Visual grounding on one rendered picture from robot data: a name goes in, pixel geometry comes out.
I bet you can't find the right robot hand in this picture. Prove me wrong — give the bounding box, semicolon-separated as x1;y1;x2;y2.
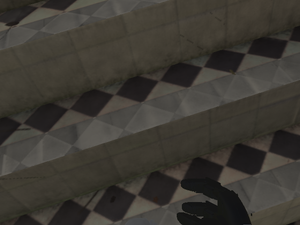
176;177;252;225

